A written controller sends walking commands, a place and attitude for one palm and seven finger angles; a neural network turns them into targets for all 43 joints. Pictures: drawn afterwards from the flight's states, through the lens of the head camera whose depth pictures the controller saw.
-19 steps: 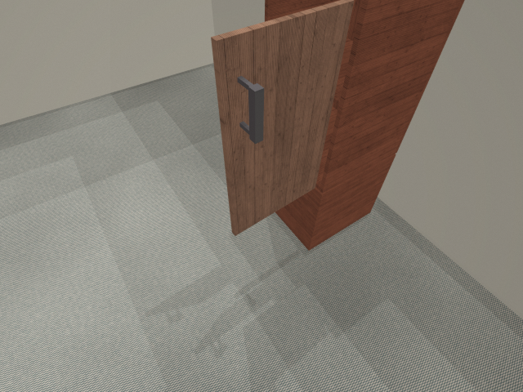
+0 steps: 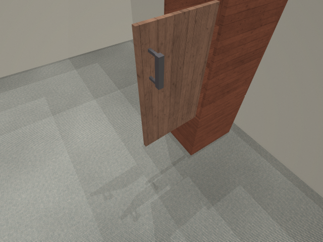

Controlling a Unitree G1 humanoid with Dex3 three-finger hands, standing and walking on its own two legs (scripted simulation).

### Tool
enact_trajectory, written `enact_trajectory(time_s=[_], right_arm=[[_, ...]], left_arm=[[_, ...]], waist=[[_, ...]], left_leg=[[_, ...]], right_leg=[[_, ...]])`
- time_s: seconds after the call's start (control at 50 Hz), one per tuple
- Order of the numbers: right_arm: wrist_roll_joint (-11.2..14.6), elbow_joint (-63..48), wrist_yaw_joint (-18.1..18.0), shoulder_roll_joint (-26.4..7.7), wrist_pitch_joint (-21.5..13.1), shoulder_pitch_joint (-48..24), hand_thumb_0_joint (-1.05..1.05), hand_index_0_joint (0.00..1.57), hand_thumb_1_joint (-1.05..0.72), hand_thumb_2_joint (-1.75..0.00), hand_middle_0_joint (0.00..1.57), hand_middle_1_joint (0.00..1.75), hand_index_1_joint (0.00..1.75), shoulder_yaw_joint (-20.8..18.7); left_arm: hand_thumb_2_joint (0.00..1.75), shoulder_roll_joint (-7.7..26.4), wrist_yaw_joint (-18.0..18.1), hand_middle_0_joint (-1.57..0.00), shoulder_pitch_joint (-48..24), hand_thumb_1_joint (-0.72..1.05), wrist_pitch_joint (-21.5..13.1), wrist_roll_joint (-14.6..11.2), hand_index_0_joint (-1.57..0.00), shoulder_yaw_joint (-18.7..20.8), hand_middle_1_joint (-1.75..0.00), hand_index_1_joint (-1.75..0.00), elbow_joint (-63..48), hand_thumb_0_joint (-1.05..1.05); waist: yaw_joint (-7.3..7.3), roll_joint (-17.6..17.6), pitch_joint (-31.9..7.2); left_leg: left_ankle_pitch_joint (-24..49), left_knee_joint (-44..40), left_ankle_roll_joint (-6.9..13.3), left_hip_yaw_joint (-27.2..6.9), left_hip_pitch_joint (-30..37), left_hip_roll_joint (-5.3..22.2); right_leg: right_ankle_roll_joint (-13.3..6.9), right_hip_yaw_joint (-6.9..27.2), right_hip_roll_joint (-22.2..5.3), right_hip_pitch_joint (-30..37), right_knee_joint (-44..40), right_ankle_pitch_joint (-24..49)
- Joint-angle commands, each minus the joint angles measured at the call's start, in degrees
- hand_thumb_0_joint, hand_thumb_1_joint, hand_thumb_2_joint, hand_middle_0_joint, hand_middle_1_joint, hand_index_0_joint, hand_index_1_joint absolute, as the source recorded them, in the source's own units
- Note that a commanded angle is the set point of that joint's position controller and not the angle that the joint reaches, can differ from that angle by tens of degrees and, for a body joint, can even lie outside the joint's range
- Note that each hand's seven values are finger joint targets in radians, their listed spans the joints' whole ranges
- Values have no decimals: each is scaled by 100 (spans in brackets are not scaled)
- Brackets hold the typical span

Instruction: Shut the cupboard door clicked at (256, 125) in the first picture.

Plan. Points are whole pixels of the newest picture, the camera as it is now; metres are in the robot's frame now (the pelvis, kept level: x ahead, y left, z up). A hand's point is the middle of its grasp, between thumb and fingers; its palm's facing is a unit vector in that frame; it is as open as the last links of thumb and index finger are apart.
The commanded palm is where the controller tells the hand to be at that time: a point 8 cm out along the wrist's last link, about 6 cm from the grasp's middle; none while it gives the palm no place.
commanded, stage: look at it before walking up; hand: left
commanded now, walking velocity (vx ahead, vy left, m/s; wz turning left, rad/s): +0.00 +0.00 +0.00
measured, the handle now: (155, 69) +0.60 +0.06 +0.10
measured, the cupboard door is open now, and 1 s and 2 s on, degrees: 93 93 93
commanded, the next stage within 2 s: walk to a spot facing it in 0.46 s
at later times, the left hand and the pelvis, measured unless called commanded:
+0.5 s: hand out of the picture +0.00 +0.18 -0.17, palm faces +0.02 -0.98 -0.22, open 7.4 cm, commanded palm none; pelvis +0.00 +0.00 +0.00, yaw +0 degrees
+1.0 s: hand out of the picture +0.04 +0.20 -0.19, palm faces -0.09 -0.98 -0.20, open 7.4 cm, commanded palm none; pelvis +0.00 +0.02 -0.01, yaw -10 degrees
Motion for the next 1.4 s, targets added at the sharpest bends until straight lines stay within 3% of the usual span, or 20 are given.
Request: enact_trajectory(time_s=[0.0,0.54,0.7,0.8,0.86,0.88,0.9,0.92,0.94,0.96,1.0,1.08,1.16,1.2,1.22,1.24,1.26,1.28,1.34,1.38], right_arm=[[13,-190,-19,-696,-59,228,0,20,-90,-90,20,30,30,-97],[0,-161,-14,-734,-65,187,0,20,-90,-90,20,30,30,-88],[-6,-487,-96,-691,104,222,0,20,-90,-90,20,30,30,-297],[-8,-880,-91,-594,136,2,0,20,-90,-90,20,30,30,-391],[-4,-1001,-88,-553,114,27,0,20,-90,-90,20,30,30,-419],[-6,-993,-97,-601,95,151,0,20,-90,-90,20,30,30,-429],[-26,-967,-118,-758,65,314,0,20,-90,-90,20,30,30,-462],[-62,-945,-143,-1034,32,593,0,20,-90,-90,20,30,30,-511],[-78,-904,-152,-1157,-5,841,0,20,-90,-90,20,30,30,-530],[-95,-948,-162,-1167,-37,844,0,20,-90,-90,20,30,30,-492],[-112,-1189,-130,-1098,-84,320,0,20,-90,-90,20,30,30,-472],[-136,-1303,-84,-1104,-91,52,0,20,-90,-90,20,30,30,-485],[-130,-1376,-5,-1330,-38,110,0,20,-90,-90,20,30,30,-587],[-91,-1465,40,-1343,1,-19,0,20,-90,-90,20,30,30,-606],[-50,-1560,67,-1177,43,-111,0,20,-90,-90,20,30,30,-589],[-11,-1801,117,-682,91,-140,0,20,-90,-90,20,30,30,-484],[-12,-1967,124,-800,165,-500,0,20,-90,-90,20,30,30,-445],[9,-2019,109,-719,165,-639,0,20,-90,-90,20,30,30,-469],[18,-1877,83,-725,127,-345,0,20,-90,-90,20,30,30,-450],[36,-1860,77,-631,137,-328,0,20,-90,-90,20,30,30,-430]], left_arm=[[90,711,43,-20,483,90,-50,27,-20,109,-30,-30,-91,0],[90,750,45,-20,391,90,-53,20,-20,85,-30,-30,-70,0],[90,822,24,-20,399,90,178,79,-20,348,-30,-30,-389,0],[90,959,1,-20,317,90,234,113,-20,481,-30,-30,-629,0],[90,1047,-10,-20,132,90,242,114,-20,534,-30,-30,-769,0],[90,1043,-27,-20,35,90,251,105,-20,534,-30,-30,-833,0],[90,893,-46,-20,11,90,258,101,-20,528,-30,-30,-906,0],[90,751,-68,-20,-20,90,284,77,-20,510,-30,-30,-1014,0],[90,677,-94,-20,-197,90,307,79,-20,510,-30,-30,-1127,0],[90,743,-131,-20,-312,90,335,113,-20,548,-30,-30,-1180,0],[90,579,-239,-20,-408,90,348,142,-20,567,-30,-30,-1251,0],[90,509,-326,-20,-400,90,412,152,-20,574,-30,-30,-1436,0],[90,548,-330,-20,-429,90,345,158,-20,550,-30,-30,-1533,0],[90,714,-319,-20,-93,90,289,167,-20,585,-30,-30,-1482,0],[90,1029,-287,-20,93,90,243,177,-20,641,-30,-30,-1435,0],[90,1739,-195,-20,95,90,169,241,-20,758,-30,-30,-1471,0],[90,2013,-138,-20,320,90,194,162,-20,765,-30,-30,-1446,0],[90,1839,-79,-20,68,90,199,195,-20,778,-30,-30,-1460,0],[90,1453,-21,-20,-490,90,193,196,-20,686,-30,-30,-1642,0],[90,1494,-37,-20,-471,90,196,199,-20,688,-30,-30,-1663,0]], waist=[[32,-48,104],[19,5,110],[28,-227,-16],[80,-572,102],[2,-440,164],[-68,-215,81],[-110,415,-174],[-171,1313,-344],[-237,1785,-400],[-204,1096,-400],[22,346,-207],[59,972,-207],[8,973,-409],[203,818,-491],[350,134,-454],[396,-1896,-351],[675,-1737,-287],[469,-1473,-246],[138,-1219,-699],[133,-856,-676]], left_leg=[[932,-212,187,-541,501,581],[981,-258,168,-497,531,597],[507,617,40,78,130,714],[-333,1334,-119,315,-388,477],[-670,1125,-152,274,-341,460],[-75,818,-98,233,81,605],[804,543,85,-83,719,1034],[1486,66,541,-893,1151,1868],[1689,-558,1027,-1388,958,2666],[1202,-653,1163,-1368,632,2773],[432,-715,1001,-717,264,2466],[220,-686,720,239,72,2180],[388,-199,601,535,73,2260],[323,545,282,893,-189,2024],[-398,1335,-8,1103,-725,1660],[-2343,2751,-391,1398,-1970,753],[-2936,3791,-357,586,-2094,544],[-2553,4227,-303,173,-2361,552],[-1932,4011,-388,19,-2006,523],[-1906,3344,-392,91,-1558,360]], right_leg=[[79,522,-836,-807,-483,1224],[76,558,-874,-759,-479,1438],[-95,1093,-928,-974,168,2262],[-445,1788,-1193,-1081,306,2768],[-590,2007,-1234,-1215,546,3262],[-441,1829,-1051,-1491,724,3136],[-177,1429,-607,-1888,1088,2539],[70,833,-112,-2417,2033,1013],[220,373,43,-2637,3597,-1543],[233,633,-173,-2697,4434,-1757],[283,479,-469,-2837,4552,-1215],[380,165,-616,-2540,3480,-868],[329,-200,-444,-1977,2397,-751],[283,-313,-365,-1327,1393,139],[143,152,-671,-851,605,867],[-480,2425,-2129,-519,-250,1961],[-1005,2822,-2512,-972,-275,2179],[-1062,2615,-2113,-885,-7,2270],[-839,1930,-1654,-650,486,2974],[-851,2026,-1581,-881,482,2960]])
